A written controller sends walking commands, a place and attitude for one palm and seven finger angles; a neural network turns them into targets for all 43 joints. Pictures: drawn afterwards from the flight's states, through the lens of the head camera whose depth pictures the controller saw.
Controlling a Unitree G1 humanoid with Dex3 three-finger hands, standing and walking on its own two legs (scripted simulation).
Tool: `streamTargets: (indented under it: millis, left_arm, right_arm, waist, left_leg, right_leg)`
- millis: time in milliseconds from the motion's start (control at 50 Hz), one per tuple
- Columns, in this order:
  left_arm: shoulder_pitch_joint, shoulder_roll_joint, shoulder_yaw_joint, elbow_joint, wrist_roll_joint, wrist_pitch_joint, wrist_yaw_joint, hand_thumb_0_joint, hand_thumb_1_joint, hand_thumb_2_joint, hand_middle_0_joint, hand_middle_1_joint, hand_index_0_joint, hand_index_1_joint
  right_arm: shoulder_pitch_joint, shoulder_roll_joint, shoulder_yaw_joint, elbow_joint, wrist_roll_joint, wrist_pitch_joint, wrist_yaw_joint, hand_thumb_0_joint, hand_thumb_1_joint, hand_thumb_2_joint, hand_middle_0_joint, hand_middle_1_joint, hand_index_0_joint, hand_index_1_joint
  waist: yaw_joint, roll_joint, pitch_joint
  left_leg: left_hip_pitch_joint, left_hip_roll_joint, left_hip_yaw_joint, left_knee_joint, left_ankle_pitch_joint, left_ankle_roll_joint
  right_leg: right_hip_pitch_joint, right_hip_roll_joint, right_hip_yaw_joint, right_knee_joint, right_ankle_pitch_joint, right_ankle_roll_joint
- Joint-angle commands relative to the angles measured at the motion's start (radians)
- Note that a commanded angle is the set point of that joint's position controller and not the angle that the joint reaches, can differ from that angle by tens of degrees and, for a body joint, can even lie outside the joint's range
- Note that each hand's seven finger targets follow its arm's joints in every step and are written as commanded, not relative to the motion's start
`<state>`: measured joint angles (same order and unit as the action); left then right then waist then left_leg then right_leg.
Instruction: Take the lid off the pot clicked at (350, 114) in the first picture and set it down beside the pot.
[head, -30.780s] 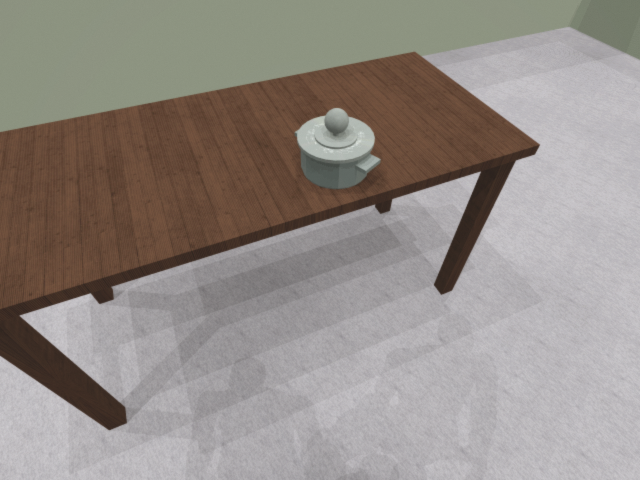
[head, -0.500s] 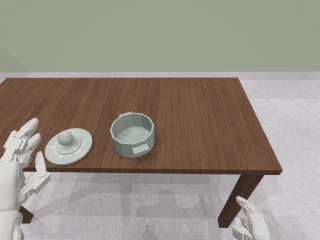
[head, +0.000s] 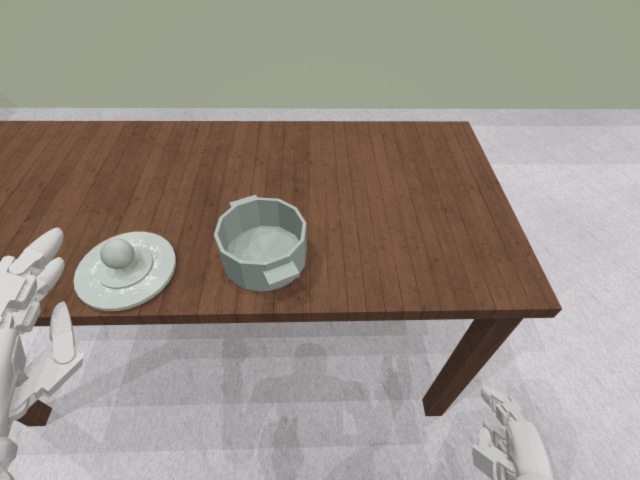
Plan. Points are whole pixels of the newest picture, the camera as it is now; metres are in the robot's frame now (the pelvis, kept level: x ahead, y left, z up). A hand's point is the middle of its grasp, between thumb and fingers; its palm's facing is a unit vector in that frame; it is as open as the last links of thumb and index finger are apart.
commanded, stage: step back with the hand held close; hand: left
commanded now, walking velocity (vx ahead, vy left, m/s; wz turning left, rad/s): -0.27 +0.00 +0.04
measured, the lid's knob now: (117, 253) +0.44 +0.38 -0.04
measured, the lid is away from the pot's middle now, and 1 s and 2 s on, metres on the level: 0.24 0.24 0.24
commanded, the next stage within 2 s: stop stepping back and stand still in 1.26 s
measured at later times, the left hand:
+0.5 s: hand (8, 433) +0.13 +0.26 +0.15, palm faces +0.33 -0.83 -0.45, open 7.4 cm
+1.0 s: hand out of the picture +0.09 +0.26 +0.16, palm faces +0.33 -0.86 -0.39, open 7.4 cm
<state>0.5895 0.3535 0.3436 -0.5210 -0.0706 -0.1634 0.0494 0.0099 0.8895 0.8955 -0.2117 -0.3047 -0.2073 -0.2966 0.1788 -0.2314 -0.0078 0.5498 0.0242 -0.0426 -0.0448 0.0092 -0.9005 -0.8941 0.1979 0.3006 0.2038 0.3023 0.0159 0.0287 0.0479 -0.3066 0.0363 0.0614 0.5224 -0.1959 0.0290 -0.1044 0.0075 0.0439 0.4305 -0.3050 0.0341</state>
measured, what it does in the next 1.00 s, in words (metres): walks backwards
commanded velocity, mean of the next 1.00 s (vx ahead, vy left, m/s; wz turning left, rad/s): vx -0.34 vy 0.00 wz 0.04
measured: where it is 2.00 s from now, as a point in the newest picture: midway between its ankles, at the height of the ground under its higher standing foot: outside the picture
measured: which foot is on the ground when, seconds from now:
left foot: down 0.00-1.00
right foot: down 0.00-0.88, up 0.90-1.00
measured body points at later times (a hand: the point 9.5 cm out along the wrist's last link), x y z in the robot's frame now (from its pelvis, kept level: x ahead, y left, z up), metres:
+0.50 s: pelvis -0.06 +0.02 -0.01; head -0.03 +0.03 +0.43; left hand +0.10 +0.30 +0.18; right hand +0.11 -0.21 -0.09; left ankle +0.05 +0.10 -0.74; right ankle -0.05 -0.14 -0.74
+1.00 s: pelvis -0.12 +0.02 -0.02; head -0.10 +0.06 +0.43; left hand +0.06 +0.31 +0.18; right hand +0.04 -0.21 -0.08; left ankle +0.02 +0.10 -0.74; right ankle -0.13 -0.13 -0.69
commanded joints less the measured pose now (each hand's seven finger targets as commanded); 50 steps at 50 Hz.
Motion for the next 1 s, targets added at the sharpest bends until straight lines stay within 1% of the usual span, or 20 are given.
streamTargets:
  millis: [0,80,140,200,260,380,500,560,640,700,720,760,800,840,860,880,900,920,940,980]
  left_arm:
    - [0.024,0.226,0.174,-0.315,-0.007,-0.078,0.037,0.000,0.900,0.900,-0.200,-0.300,-0.200,-0.300]
    - [0.079,0.210,0.181,-0.367,-0.014,-0.088,0.050,0.000,0.900,0.900,-0.200,-0.300,-0.200,-0.300]
    - [0.082,0.201,0.186,-0.368,-0.016,-0.089,0.058,0.000,0.900,0.900,-0.200,-0.300,-0.200,-0.300]
    - [0.119,0.212,0.214,-0.330,-0.013,-0.087,0.067,0.000,0.900,0.900,-0.200,-0.300,-0.200,-0.300]
    - [0.104,0.188,0.188,-0.319,-0.015,-0.094,0.066,0.000,0.900,0.900,-0.200,-0.300,-0.200,-0.300]
    - [0.057,0.182,0.162,-0.300,-0.008,-0.101,0.085,0.000,0.900,0.900,-0.200,-0.300,-0.200,-0.300]
    - [0.028,0.211,0.173,-0.332,0.005,-0.116,0.097,0.000,0.900,0.900,-0.200,-0.300,-0.200,-0.300]
    - [0.026,0.190,0.163,-0.342,0.011,-0.125,0.095,0.000,0.900,0.900,-0.200,-0.300,-0.200,-0.300]
    - [0.043,0.206,0.173,-0.361,0.004,-0.140,0.093,0.000,0.900,0.900,-0.200,-0.300,-0.200,-0.300]
    - [0.042,0.217,0.175,-0.326,0.005,-0.142,0.099,0.000,0.900,0.900,-0.200,-0.300,-0.200,-0.300]
    - [0.027,0.190,0.142,-0.322,0.008,-0.144,0.102,0.000,0.900,0.900,-0.200,-0.300,-0.200,-0.300]
    - [-0.018,0.191,0.137,-0.311,0.017,-0.145,0.108,0.000,0.900,0.900,-0.200,-0.300,-0.200,-0.300]
    - [-0.046,0.213,0.150,-0.322,0.015,-0.145,0.110,0.000,0.900,0.900,-0.200,-0.300,-0.200,-0.300]
    - [-0.041,0.194,0.144,-0.341,0.013,-0.156,0.109,0.000,0.900,0.900,-0.200,-0.300,-0.200,-0.300]
    - [-0.022,0.199,0.161,-0.355,0.007,-0.161,0.106,0.000,0.900,0.900,-0.200,-0.300,-0.200,-0.300]
    - [-0.036,0.203,0.169,-0.371,0.012,-0.165,0.103,0.000,0.900,0.900,-0.200,-0.300,-0.200,-0.300]
    - [-0.054,0.236,0.191,-0.389,0.008,-0.171,0.109,0.000,0.900,0.900,-0.200,-0.300,-0.200,-0.300]
    - [-0.037,0.222,0.192,-0.387,0.000,-0.167,0.108,0.000,0.900,0.900,-0.200,-0.300,-0.200,-0.300]
    - [-0.015,0.202,0.177,-0.384,-0.008,-0.158,0.108,0.000,0.900,0.900,-0.200,-0.300,-0.200,-0.300]
    - [0.031,0.187,0.161,-0.398,-0.016,-0.147,0.106,0.000,0.900,0.900,-0.200,-0.300,-0.200,-0.300]
  right_arm:
    - [-0.085,-0.108,-0.044,-0.188,0.008,-0.046,-0.014,0.000,-0.900,-0.900,0.200,0.300,0.200,0.300]
    - [-0.061,-0.103,-0.049,-0.195,0.009,-0.066,-0.010,0.000,-0.900,-0.900,0.200,0.300,0.200,0.300]
    - [-0.045,-0.109,-0.048,-0.186,0.004,-0.093,-0.009,0.000,-0.900,-0.900,0.200,0.300,0.200,0.300]
    - [-0.035,-0.113,-0.053,-0.184,0.010,-0.106,-0.012,0.000,-0.900,-0.900,0.200,0.300,0.200,0.300]
    - [-0.033,-0.105,-0.050,-0.189,0.016,-0.108,-0.016,0.000,-0.900,-0.900,0.200,0.300,0.200,0.300]
    - [-0.034,-0.098,-0.045,-0.173,0.004,-0.121,-0.031,0.000,-0.900,-0.900,0.200,0.300,0.200,0.300]
    - [-0.040,-0.108,-0.044,-0.170,-0.003,-0.140,-0.038,0.000,-0.900,-0.900,0.200,0.300,0.200,0.300]
    - [-0.047,-0.113,-0.043,-0.176,-0.005,-0.145,-0.034,0.000,-0.900,-0.900,0.200,0.300,0.200,0.300]
    - [-0.032,-0.094,-0.048,-0.173,-0.006,-0.146,-0.025,0.000,-0.900,-0.900,0.200,0.300,0.200,0.300]
    - [-0.018,-0.089,-0.059,-0.143,-0.016,-0.138,-0.025,0.000,-0.900,-0.900,0.200,0.300,0.200,0.300]
    - [-0.008,-0.077,-0.059,-0.130,-0.017,-0.131,-0.023,0.000,-0.900,-0.900,0.200,0.300,0.200,0.300]
    - [-0.012,-0.067,-0.058,-0.102,-0.020,-0.115,-0.014,0.000,-0.900,-0.900,0.200,0.300,0.200,0.300]
    - [-0.031,-0.072,-0.055,-0.102,-0.019,-0.106,-0.014,0.000,-0.900,-0.900,0.200,0.300,0.200,0.300]
    - [-0.051,-0.104,-0.056,-0.136,-0.014,-0.112,-0.024,0.000,-0.900,-0.900,0.200,0.300,0.200,0.300]
    - [-0.059,-0.112,-0.054,-0.148,-0.014,-0.123,-0.027,0.000,-0.900,-0.900,0.200,0.300,0.200,0.300]
    - [-0.051,-0.109,-0.056,-0.146,-0.022,-0.135,-0.026,0.000,-0.900,-0.900,0.200,0.300,0.200,0.300]
    - [-0.037,-0.100,-0.062,-0.138,-0.028,-0.134,-0.025,0.000,-0.900,-0.900,0.200,0.300,0.200,0.300]
    - [-0.020,-0.093,-0.065,-0.129,-0.034,-0.139,-0.014,0.000,-0.900,-0.900,0.200,0.300,0.200,0.300]
    - [-0.022,-0.088,-0.066,-0.123,-0.034,-0.146,-0.003,0.000,-0.900,-0.900,0.200,0.300,0.200,0.300]
    - [-0.018,-0.087,-0.062,-0.121,-0.032,-0.151,0.012,0.000,-0.900,-0.900,0.200,0.300,0.200,0.300]
  waist:
    - [0.009,0.061,-0.181]
    - [0.009,0.170,-0.202]
    - [0.002,0.184,-0.176]
    - [-0.004,0.099,-0.175]
    - [-0.020,0.033,-0.124]
    - [-0.029,-0.007,-0.084]
    - [-0.021,0.092,-0.104]
    - [-0.014,0.178,-0.088]
    - [-0.016,0.060,-0.114]
    - [-0.029,-0.086,-0.103]
    - [-0.040,-0.132,-0.101]
    - [-0.054,-0.185,-0.125]
    - [-0.057,-0.142,-0.109]
    - [-0.048,0.083,-0.069]
    - [-0.041,0.241,-0.097]
    - [-0.047,0.319,-0.112]
    - [-0.047,0.293,-0.122]
    - [-0.041,0.241,-0.128]
    - [-0.031,0.207,-0.142]
    - [-0.013,0.228,-0.178]
  left_leg:
    - [0.187,0.099,-0.092,-0.057,0.303,0.044]
    - [0.129,0.152,-0.141,-0.102,0.211,0.054]
    - [0.060,0.189,-0.173,-0.144,0.066,0.059]
    - [-0.023,0.158,-0.172,-0.128,-0.148,0.044]
    - [-0.057,0.117,-0.154,-0.106,-0.311,0.023]
    - [-0.049,0.092,-0.151,-0.064,-0.328,0.012]
    - [-0.093,0.135,-0.204,-0.165,-0.396,0.027]
    - [-0.217,0.177,-0.228,-0.234,-0.488,0.038]
    - [-0.151,0.114,-0.156,-0.104,-0.385,0.015]
    - [-0.031,0.027,-0.099,0.124,-0.349,-0.022]
    - [0.004,0.000,-0.081,0.232,-0.290,-0.029]
    - [0.038,-0.021,-0.080,0.329,-0.197,-0.028]
    - [0.005,0.012,-0.139,0.189,-0.190,-0.011]
    - [-0.131,0.139,-0.291,-0.099,-0.218,0.046]
    - [-0.226,0.251,-0.408,-0.281,-0.387,0.079]
    - [-0.318,0.328,-0.472,-0.410,-0.555,0.110]
    - [-0.318,0.344,-0.484,-0.425,-0.520,0.119]
    - [-0.244,0.319,-0.437,-0.353,-0.402,0.125]
    - [-0.157,0.282,-0.370,-0.309,-0.305,0.113]
    - [-0.075,0.240,-0.300,-0.291,-0.265,0.079]
  right_leg:
    - [-0.112,-0.049,-0.037,0.042,0.339,-0.015]
    - [-0.125,-0.021,-0.064,0.134,0.118,-0.014]
    - [-0.133,-0.020,-0.081,0.148,-0.021,-0.014]
    - [-0.088,-0.024,-0.074,0.102,0.051,-0.020]
    - [-0.157,-0.044,-0.055,0.057,0.030,-0.031]
    - [-0.258,-0.076,-0.010,0.002,-0.040,-0.050]
    - [-0.195,-0.031,-0.043,0.067,-0.068,-0.032]
    - [-0.106,-0.001,-0.074,0.165,-0.096,-0.029]
    - [-0.174,-0.044,-0.027,0.064,-0.079,-0.054]
    - [-0.388,-0.167,0.135,-0.089,-0.215,-0.117]
    - [-0.435,-0.226,0.189,-0.116,-0.163,-0.143]
    - [-0.434,-0.278,0.175,-0.092,0.037,-0.152]
    - [-0.385,-0.218,0.109,-0.013,0.090,-0.119]
    - [-0.299,-0.050,-0.015,0.168,0.021,-0.040]
    - [-0.205,0.027,-0.063,0.361,-0.098,-0.018]
    - [-0.140,0.073,-0.037,0.581,-0.224,-0.014]
    - [-0.164,0.084,0.002,0.710,-0.258,-0.020]
    - [-0.226,0.066,0.027,0.712,-0.257,-0.028]
    - [-0.264,0.053,0.011,0.646,-0.257,-0.027]
    - [-0.229,0.044,-0.041,0.447,-0.257,-0.035]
